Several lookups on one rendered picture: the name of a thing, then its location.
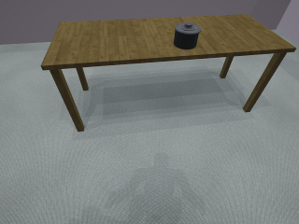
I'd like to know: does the pot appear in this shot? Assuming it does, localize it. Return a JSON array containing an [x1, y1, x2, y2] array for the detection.
[[174, 30, 199, 49]]

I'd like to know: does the lid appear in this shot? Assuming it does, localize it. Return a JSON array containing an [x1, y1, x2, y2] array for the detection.
[[175, 22, 201, 35]]

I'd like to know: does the knob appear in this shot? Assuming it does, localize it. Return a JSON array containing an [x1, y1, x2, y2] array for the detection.
[[184, 22, 192, 28]]

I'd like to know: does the table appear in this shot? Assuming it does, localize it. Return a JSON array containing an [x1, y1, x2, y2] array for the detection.
[[40, 14, 297, 132]]

